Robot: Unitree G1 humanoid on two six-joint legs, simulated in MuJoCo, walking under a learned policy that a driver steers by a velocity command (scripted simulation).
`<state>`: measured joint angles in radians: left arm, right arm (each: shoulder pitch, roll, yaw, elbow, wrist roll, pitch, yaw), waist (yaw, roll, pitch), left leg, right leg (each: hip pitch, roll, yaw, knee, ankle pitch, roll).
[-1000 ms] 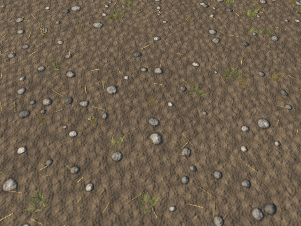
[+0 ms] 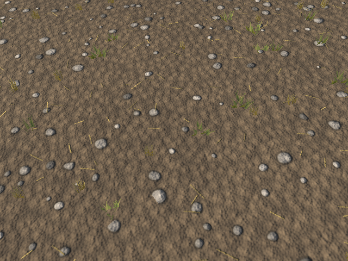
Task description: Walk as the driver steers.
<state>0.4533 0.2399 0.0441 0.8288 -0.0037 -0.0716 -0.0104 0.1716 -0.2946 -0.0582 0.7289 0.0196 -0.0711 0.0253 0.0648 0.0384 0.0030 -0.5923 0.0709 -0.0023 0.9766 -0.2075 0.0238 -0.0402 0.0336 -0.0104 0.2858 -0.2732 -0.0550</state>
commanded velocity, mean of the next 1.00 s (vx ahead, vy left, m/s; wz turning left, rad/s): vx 0.48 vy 0.00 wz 0.22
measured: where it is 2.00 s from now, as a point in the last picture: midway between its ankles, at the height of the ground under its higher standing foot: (132, 149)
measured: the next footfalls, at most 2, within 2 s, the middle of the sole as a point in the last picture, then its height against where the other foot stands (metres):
left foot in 0.24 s outside the picture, level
right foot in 0.76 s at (219, 232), level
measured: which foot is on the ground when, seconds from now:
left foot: up 0.00-0.22, down 0.24-0.78, up 0.80-1.00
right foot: down 0.00-0.24, up 0.26-0.74, down 0.76-1.00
